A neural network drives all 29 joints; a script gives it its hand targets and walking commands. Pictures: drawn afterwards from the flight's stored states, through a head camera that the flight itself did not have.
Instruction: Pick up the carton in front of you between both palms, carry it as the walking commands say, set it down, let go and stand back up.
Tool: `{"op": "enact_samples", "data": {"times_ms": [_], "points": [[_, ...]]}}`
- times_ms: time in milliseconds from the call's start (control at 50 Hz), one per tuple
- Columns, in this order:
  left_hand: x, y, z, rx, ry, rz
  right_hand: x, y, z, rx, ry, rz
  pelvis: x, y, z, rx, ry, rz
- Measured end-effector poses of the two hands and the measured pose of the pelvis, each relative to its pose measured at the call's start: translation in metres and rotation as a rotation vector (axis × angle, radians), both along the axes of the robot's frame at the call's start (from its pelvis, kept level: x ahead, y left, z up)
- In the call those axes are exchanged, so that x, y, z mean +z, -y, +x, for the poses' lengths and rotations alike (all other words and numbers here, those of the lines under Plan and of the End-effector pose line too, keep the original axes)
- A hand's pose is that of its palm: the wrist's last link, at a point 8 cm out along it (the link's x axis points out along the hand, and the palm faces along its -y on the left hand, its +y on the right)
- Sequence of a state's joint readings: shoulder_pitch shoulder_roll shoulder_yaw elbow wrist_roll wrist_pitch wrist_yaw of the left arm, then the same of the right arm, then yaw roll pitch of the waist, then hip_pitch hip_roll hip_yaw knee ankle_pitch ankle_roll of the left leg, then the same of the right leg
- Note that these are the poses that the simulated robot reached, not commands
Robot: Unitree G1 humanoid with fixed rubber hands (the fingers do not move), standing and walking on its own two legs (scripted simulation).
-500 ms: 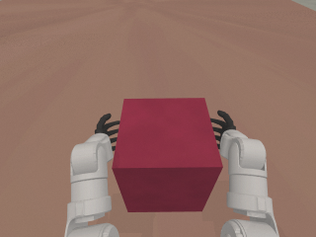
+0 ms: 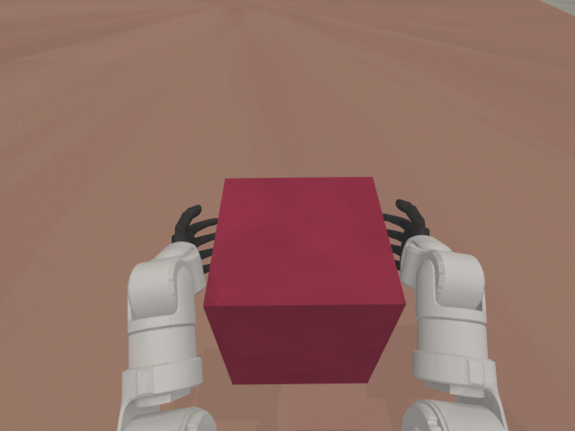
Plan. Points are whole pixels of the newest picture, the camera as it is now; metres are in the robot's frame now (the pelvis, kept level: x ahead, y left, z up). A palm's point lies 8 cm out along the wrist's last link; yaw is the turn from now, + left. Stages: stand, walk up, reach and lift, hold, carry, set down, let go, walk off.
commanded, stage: carry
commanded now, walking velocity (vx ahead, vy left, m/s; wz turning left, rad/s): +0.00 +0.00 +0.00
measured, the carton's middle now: (299, 285) +0.32 +0.00 +0.04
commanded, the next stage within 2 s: none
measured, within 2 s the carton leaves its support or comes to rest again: neither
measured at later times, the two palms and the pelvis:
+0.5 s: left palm (177, 228) +0.35 +0.17 +0.13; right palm (395, 217) +0.36 -0.13 +0.14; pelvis +0.04 +0.01 -0.01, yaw +1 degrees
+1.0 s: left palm (220, 150) +0.60 +0.15 +0.09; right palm (369, 140) +0.64 -0.15 +0.09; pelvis +0.29 -0.03 -0.02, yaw +2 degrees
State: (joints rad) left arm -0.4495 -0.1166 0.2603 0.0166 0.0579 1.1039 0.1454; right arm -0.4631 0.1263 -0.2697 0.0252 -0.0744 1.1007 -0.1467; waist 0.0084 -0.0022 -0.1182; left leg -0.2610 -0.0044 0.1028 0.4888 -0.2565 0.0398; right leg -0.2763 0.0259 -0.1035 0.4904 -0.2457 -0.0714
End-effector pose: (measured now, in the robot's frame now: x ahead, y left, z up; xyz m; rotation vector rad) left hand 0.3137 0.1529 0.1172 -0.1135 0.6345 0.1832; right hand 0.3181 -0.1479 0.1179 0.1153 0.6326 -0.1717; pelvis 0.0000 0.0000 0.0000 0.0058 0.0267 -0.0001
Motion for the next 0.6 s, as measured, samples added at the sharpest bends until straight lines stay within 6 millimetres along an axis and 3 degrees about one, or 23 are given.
{"op": "enact_samples", "data": {"times_ms": [360,480,600], "points": [[0.004,-0.004,0.008,0.001,0.026,-0.003,0.004,-0.004,0.008,0.001,0.026,0.000,-0.004,-0.004,0.010,0.004,-0.006,-0.005],[0.013,-0.016,0.034,0.011,0.087,-0.009,0.018,-0.015,0.039,0.015,0.087,-0.019,-0.012,-0.011,0.033,0.010,-0.031,-0.010],[0.017,-0.025,0.080,-0.003,0.083,0.013,0.017,-0.023,0.077,-0.002,0.080,-0.007,-0.013,-0.021,0.071,0.018,-0.055,-0.015]]}}
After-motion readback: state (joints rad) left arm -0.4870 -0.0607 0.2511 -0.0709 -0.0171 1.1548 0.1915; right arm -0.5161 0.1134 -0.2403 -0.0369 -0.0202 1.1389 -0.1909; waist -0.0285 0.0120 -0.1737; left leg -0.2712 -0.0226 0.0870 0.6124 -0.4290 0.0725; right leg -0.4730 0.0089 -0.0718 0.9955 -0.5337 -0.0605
